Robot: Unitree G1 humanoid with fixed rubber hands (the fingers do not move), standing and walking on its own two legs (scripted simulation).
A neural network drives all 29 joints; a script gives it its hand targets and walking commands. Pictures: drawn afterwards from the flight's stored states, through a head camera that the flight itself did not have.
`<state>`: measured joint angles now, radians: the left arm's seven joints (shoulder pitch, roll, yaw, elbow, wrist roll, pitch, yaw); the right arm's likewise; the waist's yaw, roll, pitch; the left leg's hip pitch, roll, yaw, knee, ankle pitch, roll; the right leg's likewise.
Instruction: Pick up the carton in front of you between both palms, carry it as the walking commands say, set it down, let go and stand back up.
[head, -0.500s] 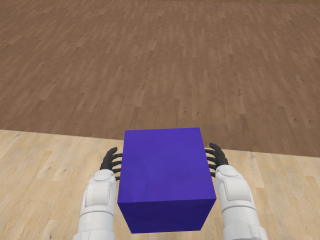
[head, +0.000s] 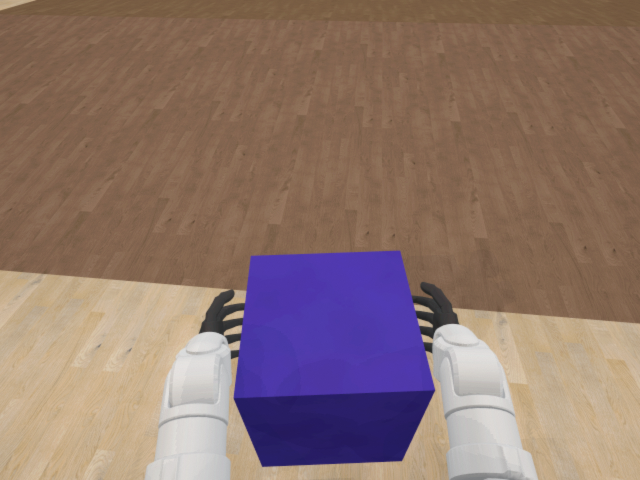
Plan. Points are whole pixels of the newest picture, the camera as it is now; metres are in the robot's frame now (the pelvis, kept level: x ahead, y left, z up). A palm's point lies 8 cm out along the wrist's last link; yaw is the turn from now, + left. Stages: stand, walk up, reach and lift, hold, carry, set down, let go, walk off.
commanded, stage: hold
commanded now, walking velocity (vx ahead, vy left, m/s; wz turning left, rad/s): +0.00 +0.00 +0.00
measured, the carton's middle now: (329, 362) +0.30 +0.00 -0.02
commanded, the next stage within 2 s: carry in 0.72 s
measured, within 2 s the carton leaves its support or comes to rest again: neither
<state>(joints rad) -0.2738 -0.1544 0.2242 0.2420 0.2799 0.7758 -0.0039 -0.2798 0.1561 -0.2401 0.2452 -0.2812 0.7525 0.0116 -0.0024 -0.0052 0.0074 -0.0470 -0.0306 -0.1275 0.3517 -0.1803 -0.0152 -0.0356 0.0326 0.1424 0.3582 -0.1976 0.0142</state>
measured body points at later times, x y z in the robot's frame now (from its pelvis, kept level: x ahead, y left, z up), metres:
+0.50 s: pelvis +0.00 +0.00 +0.00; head -0.04 +0.00 +0.45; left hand +0.30 +0.15 +0.04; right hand +0.30 -0.15 +0.05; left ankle +0.02 +0.13 -0.75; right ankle +0.01 -0.13 -0.75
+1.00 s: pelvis +0.06 -0.01 -0.02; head +0.01 -0.02 +0.43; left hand +0.35 +0.13 +0.07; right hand +0.35 -0.17 +0.07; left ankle +0.02 +0.13 -0.74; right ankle +0.01 -0.14 -0.75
